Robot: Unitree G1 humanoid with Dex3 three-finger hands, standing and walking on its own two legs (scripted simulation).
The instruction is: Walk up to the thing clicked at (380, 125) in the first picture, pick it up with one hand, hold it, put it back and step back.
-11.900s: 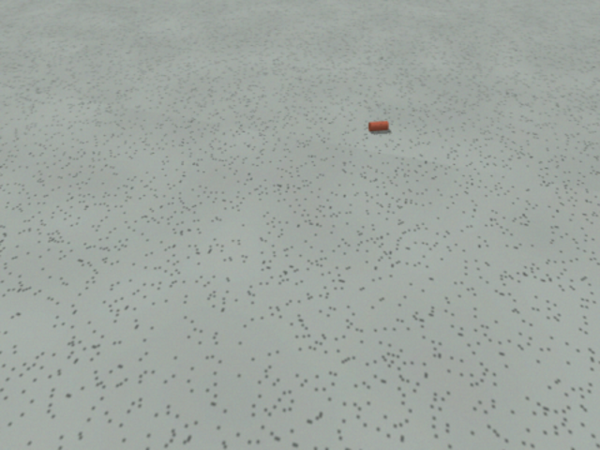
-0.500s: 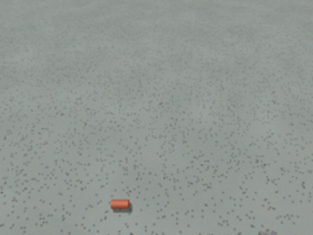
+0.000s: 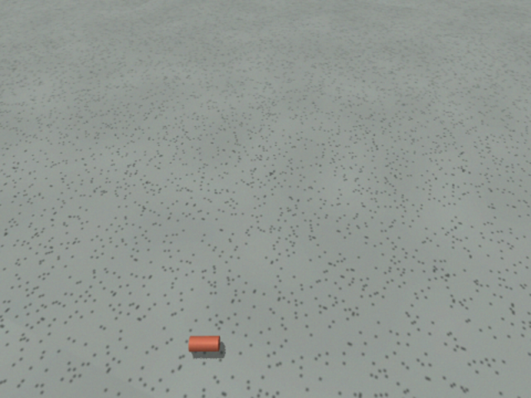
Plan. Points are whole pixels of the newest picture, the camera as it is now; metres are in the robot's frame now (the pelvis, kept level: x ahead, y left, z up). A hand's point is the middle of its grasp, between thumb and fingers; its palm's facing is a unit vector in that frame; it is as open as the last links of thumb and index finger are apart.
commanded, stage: walk up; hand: left
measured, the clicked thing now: (204, 343) +0.43 +0.23 -0.76
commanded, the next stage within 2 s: stand in 0.06 s
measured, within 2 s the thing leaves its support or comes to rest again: neither
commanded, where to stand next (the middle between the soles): +0.04 -0.01 m, yaw +1 degrees
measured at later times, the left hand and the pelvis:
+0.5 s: hand out of the picture +0.07 +0.26 -0.16, palm faces -0.03 -0.94 -0.34, open 7.4 cm; pelvis -0.01 +0.01 +0.00, yaw +0 degrees
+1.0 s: hand out of the picture +0.06 +0.26 -0.16, palm faces -0.04 -0.94 -0.34, open 7.4 cm; pelvis -0.01 +0.01 +0.00, yaw +0 degrees
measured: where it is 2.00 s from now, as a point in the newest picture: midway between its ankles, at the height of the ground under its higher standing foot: outside the picture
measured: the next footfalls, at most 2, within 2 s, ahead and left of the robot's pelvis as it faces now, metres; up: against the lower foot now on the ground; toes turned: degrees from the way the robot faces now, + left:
none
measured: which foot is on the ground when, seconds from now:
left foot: down 0.00-1.00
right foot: down 0.00-1.00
